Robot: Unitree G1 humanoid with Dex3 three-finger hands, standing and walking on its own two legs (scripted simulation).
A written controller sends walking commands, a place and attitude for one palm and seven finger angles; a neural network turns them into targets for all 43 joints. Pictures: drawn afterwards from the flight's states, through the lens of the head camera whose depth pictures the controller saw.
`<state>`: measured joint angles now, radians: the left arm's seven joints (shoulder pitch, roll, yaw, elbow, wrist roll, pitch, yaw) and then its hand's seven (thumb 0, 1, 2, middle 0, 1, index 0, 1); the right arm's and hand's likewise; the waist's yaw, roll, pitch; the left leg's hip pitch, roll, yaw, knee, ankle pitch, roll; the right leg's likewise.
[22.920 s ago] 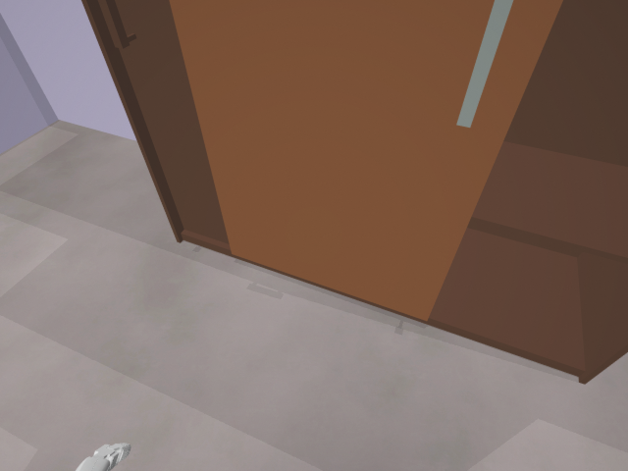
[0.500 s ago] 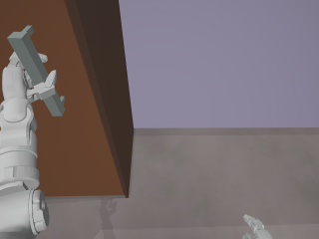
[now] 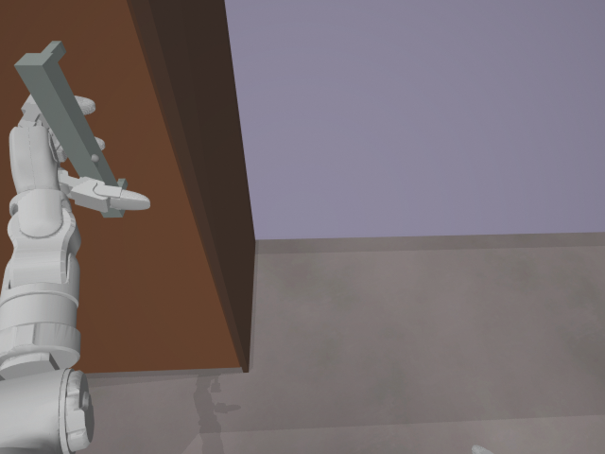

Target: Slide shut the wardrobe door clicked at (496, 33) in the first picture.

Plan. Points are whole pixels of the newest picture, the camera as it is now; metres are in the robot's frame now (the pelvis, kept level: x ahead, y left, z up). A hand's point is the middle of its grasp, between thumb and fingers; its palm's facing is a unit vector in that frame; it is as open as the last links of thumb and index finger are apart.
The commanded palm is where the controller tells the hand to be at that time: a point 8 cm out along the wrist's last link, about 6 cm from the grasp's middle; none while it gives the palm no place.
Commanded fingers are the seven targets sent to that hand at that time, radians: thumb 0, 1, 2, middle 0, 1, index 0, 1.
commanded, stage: slip the hand off the handle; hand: left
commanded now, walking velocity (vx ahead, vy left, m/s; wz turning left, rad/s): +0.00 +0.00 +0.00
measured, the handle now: (88, 138) +0.44 +0.30 +0.19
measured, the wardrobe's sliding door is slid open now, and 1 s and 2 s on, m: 0.00 0.00 0.00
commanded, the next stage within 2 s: draw the hand back to the body in 1.38 s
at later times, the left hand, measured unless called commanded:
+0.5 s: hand (27, 168) +0.38 +0.35 +0.19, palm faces +0.55 -0.80 -0.24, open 14.5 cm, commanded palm +0.35 +0.38 +0.19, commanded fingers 0.00 -0.55 0.20 -0.25 -1.15 -0.25 -1.15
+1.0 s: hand out of the picture +0.34 +0.36 +0.18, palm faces +0.51 -0.84 -0.20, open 14.7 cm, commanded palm +0.29 +0.39 +0.19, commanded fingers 0.00 -0.55 0.20 -0.25 -1.15 -0.25 -1.15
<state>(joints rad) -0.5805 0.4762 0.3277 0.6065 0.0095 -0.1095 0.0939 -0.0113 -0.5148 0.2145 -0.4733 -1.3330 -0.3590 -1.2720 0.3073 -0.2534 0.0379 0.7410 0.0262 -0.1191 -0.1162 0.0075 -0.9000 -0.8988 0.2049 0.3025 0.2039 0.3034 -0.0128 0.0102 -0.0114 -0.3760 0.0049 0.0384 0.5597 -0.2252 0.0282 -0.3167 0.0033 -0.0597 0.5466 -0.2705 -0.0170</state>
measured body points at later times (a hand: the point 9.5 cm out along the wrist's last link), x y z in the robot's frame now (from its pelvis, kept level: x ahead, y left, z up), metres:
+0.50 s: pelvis +0.02 -0.01 +0.00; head +0.03 -0.01 +0.45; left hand +0.35 +0.39 +0.20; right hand +0.16 -0.26 -0.10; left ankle +0.04 +0.10 -0.73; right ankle +0.01 -0.11 -0.73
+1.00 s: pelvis +0.03 +0.01 +0.00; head +0.03 +0.00 +0.45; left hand +0.31 +0.41 +0.20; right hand +0.14 -0.25 -0.10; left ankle +0.04 +0.10 -0.73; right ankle +0.01 -0.11 -0.73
